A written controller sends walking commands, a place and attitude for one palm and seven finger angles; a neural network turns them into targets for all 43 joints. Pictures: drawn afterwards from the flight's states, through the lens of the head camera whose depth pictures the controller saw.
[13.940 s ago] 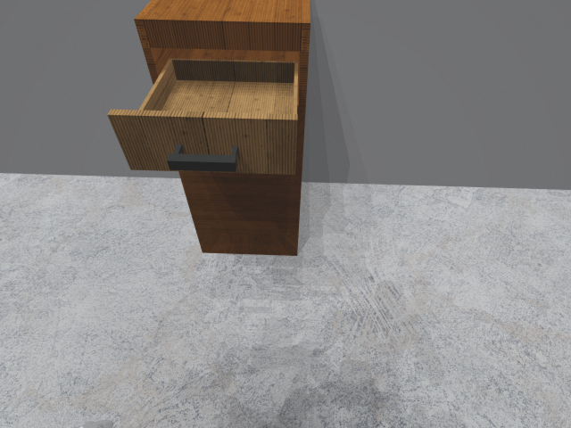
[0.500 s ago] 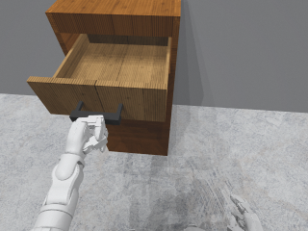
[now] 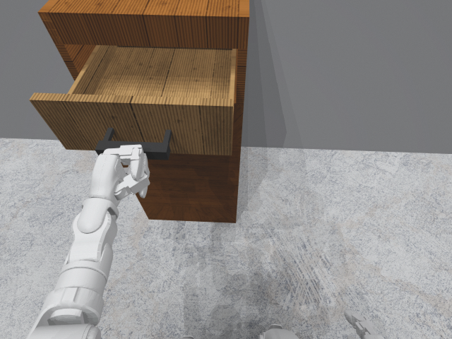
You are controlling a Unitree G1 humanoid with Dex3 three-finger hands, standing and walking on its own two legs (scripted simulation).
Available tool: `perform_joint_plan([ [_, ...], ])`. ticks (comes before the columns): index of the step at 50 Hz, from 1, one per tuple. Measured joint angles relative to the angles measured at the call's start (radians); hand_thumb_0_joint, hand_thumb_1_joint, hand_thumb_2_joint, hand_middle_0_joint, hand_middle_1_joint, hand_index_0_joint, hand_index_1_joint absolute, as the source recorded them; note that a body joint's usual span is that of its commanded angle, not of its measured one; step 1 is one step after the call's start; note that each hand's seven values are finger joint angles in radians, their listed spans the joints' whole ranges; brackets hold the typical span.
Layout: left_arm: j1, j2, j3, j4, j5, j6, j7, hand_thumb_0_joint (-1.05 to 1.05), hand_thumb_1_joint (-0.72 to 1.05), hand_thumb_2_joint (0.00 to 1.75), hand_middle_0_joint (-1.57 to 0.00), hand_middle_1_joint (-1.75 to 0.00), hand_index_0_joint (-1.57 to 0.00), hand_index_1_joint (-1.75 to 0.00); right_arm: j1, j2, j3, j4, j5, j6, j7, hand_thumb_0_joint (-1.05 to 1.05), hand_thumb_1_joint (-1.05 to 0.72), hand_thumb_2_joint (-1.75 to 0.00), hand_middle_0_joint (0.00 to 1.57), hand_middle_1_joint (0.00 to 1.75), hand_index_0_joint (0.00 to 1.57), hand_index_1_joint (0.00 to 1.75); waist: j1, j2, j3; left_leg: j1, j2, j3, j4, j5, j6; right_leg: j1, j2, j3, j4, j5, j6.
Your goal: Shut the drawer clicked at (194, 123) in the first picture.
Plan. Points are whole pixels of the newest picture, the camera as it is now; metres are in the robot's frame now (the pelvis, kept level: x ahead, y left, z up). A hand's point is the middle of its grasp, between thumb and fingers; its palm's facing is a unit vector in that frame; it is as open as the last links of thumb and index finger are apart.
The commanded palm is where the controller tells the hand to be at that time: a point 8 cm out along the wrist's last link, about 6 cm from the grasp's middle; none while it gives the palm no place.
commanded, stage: push the drawer shut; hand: left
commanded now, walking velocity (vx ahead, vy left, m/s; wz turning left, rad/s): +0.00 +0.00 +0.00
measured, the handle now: (136, 141) +0.46 +0.19 +0.07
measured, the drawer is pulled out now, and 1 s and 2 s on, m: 0.18 0.05 0.00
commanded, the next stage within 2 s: pull the fist back off the drawer in 1.90 s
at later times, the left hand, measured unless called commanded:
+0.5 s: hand (150, 150) +0.44 +0.16 +0.07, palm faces -0.05 -1.00 -0.04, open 2.8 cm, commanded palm +0.43 +0.20 +0.07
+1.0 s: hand (158, 125) +0.50 +0.15 +0.07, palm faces -0.04 -1.00 -0.03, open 3.0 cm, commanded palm +0.49 +0.19 +0.07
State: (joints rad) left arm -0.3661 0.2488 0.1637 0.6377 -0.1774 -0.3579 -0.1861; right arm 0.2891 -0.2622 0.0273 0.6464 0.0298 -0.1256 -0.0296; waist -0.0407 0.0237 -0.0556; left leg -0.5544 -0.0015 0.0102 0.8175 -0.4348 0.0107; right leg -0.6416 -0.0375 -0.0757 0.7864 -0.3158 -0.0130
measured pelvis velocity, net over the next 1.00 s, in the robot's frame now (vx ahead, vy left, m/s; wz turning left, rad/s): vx -0.01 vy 0.01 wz -0.02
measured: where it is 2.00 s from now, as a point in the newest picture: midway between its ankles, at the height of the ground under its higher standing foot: outside the picture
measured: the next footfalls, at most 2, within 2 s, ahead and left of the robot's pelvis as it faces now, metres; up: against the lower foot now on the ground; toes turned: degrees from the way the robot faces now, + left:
none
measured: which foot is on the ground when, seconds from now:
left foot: down 0.00-1.00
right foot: down 0.00-1.00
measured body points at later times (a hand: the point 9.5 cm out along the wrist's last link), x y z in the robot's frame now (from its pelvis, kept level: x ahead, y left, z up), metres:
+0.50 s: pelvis -0.01 +0.00 -0.01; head +0.07 +0.00 +0.43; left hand +0.43 +0.21 +0.07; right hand +0.06 -0.26 -0.13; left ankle -0.02 +0.11 -0.70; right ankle +0.04 -0.11 -0.70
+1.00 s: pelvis -0.01 +0.01 -0.02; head +0.11 +0.01 +0.42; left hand +0.50 +0.20 +0.07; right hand -0.02 -0.25 -0.13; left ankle -0.02 +0.11 -0.70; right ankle +0.04 -0.11 -0.70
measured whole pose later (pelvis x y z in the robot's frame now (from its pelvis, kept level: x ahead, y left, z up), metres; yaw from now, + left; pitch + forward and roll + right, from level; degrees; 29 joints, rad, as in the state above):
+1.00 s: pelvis -0.01 +0.01 -0.02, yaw -1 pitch +19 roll -1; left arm -0.92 0.43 0.34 1.19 -0.08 -0.42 -0.18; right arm 0.41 -0.28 0.03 0.66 -0.02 -0.02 0.01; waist -0.17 0.03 -0.08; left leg -0.81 0.01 0.02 0.94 -0.46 0.02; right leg -0.88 -0.02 -0.06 0.86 -0.31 -0.01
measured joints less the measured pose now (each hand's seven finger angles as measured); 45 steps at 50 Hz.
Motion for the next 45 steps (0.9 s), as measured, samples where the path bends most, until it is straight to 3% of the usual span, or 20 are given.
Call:
perform_joint_plan([
  [17,-0.211,0.029,0.035,0.245,0.022,-0.049,-0.006,-0.04,0.77,0.94,-1.41,-1.60,-1.40,-1.60,0.011,0.005,0.004,0.019,-0.007,0.035,0.008,0.01,-0.90,-0.89,0.20,0.30,0.20,0.30,-0.017,-0.004,-0.004,-0.061,-0.001,-0.003,0.031,-0.001,0.002,-0.056,-0.002,-0.002,0.022,0.003,0.000],
  [36,-0.450,0.134,0.144,0.487,0.064,-0.075,-0.026,-0.03,0.76,0.92,-1.40,-1.60,-1.40,-1.60,0.079,-0.014,0.006,0.021,-0.029,0.075,0.020,0.01,-0.90,-0.89,0.20,0.30,0.20,0.30,-0.088,-0.007,-0.016,-0.187,0.010,0.010,0.093,-0.013,0.008,-0.179,0.009,0.011,0.060,0.012,0.003],
  [45,-0.528,0.167,0.168,0.540,0.088,-0.067,-0.008,-0.03,0.77,0.92,-1.40,-1.60,-1.40,-1.60,0.109,-0.015,0.006,0.017,-0.045,0.095,0.030,0.01,-0.90,-0.89,0.20,0.30,0.20,0.30,-0.115,-0.004,-0.021,-0.235,0.013,0.010,0.114,-0.020,0.012,-0.222,0.011,0.011,0.070,0.012,0.006],
])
